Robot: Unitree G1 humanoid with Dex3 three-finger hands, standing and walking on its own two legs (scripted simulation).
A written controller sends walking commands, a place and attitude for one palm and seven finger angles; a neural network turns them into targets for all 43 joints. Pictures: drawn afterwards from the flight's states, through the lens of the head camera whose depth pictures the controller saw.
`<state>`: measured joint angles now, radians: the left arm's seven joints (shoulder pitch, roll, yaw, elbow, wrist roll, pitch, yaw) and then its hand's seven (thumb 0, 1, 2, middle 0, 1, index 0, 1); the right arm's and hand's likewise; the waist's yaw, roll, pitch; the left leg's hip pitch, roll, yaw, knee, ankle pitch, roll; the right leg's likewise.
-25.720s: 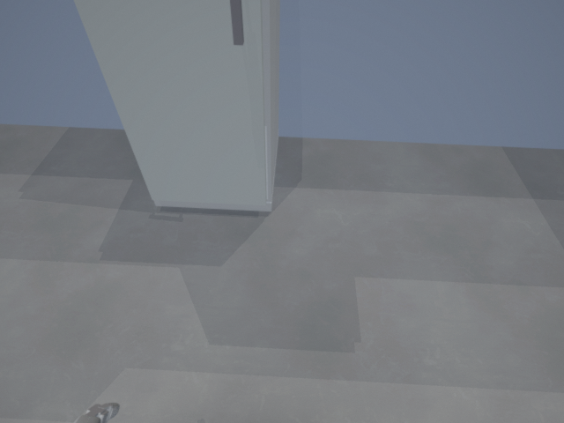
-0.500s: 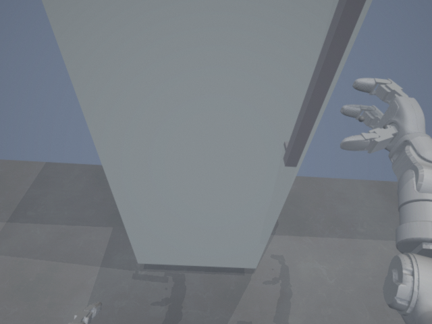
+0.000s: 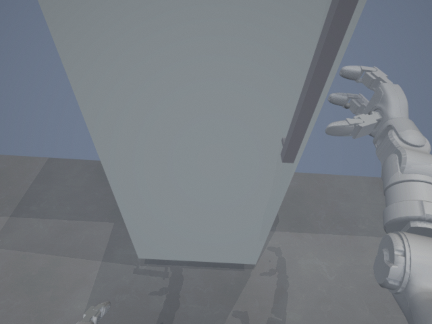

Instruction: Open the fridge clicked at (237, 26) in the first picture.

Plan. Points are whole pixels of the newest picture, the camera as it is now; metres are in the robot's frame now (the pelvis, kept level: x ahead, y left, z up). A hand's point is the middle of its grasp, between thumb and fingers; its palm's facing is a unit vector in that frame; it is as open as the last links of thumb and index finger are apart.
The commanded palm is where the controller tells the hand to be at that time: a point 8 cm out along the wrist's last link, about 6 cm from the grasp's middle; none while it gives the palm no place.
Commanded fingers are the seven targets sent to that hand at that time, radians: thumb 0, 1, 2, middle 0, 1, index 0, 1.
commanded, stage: move the hooked fingers beside the handle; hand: right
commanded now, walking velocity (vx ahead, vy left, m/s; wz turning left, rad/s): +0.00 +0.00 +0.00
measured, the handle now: (307, 86) +0.49 -0.10 +0.23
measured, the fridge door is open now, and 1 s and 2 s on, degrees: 0 0 0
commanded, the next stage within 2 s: feel for the door with the fingertips in 0.28 s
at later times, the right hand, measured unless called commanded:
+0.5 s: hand (355, 114) +0.42 -0.18 +0.22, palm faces -0.02 +1.00 +0.01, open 14.0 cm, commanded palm +0.41 -0.22 +0.22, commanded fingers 0.00 0.50 -0.30 0.30 1.20 0.30 1.20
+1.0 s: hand (327, 103) +0.45 -0.13 +0.23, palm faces -0.03 +1.00 +0.01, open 14.0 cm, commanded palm +0.42 -0.19 +0.22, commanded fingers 0.00 0.50 -0.30 0.30 1.20 0.30 1.20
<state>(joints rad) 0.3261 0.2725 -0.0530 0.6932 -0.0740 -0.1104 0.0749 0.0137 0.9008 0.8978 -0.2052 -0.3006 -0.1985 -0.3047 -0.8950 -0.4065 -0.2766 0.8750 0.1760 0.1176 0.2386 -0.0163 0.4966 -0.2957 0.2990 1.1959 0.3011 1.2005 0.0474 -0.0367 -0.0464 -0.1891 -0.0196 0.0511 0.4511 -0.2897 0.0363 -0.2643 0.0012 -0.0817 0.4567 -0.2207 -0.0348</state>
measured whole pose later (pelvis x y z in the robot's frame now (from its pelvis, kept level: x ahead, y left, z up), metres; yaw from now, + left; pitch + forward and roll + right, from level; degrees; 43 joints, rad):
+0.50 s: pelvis +0.00 +0.01 +0.00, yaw -1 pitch +0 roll +0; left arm 0.26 0.28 -0.05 0.67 -0.08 -0.10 0.08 0.01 0.90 0.90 -0.20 -0.30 -0.20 -0.30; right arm -0.83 -0.39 -0.24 0.74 0.20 0.20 0.24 -0.02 0.50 -0.30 0.30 1.20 0.30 1.20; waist 0.02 -0.03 -0.04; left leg -0.16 -0.02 0.07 0.44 -0.28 0.04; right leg -0.25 0.00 -0.06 0.46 -0.21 -0.03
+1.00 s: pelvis +0.00 +0.01 +0.00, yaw +0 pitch +1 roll +0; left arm 0.31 0.26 -0.05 0.70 -0.06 -0.08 0.07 0.01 0.90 0.90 -0.20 -0.30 -0.20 -0.30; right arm -0.89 -0.33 -0.24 0.79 0.17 0.17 0.15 -0.02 0.50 -0.30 0.30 1.20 0.30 1.20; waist 0.04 -0.04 -0.04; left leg -0.18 -0.03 0.05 0.44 -0.28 0.04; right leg -0.25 0.00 -0.08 0.44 -0.21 -0.03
